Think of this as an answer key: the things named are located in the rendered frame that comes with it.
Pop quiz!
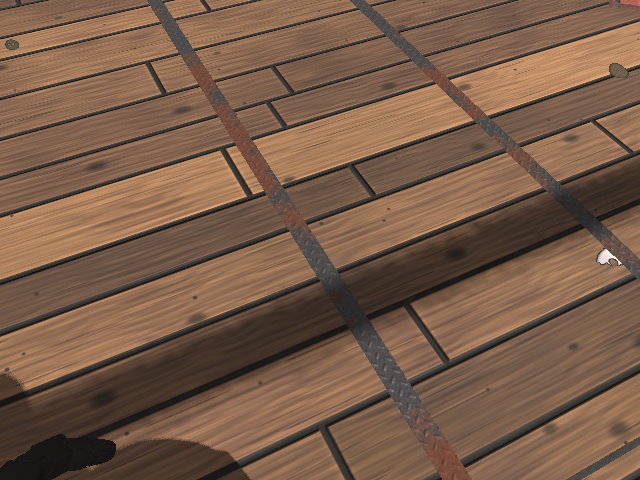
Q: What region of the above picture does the robot left hand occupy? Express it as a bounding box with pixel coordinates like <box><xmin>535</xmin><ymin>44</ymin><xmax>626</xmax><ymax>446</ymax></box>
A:
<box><xmin>0</xmin><ymin>434</ymin><xmax>116</xmax><ymax>480</ymax></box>

